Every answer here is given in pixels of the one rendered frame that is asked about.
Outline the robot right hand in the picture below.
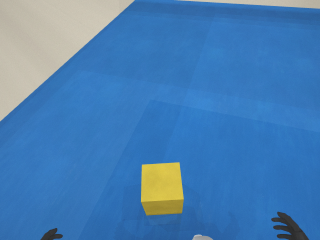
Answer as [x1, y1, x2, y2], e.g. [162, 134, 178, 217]
[271, 211, 309, 240]

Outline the robot left hand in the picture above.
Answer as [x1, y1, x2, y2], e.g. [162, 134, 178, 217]
[41, 228, 63, 240]

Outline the carton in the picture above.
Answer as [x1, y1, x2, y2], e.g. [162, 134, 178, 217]
[141, 162, 184, 216]

